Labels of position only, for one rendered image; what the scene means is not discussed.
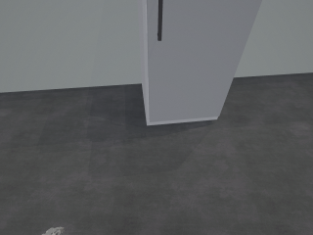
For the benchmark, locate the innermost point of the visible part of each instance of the fridge door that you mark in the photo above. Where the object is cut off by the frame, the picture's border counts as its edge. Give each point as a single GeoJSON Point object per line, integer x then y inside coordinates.
{"type": "Point", "coordinates": [191, 69]}

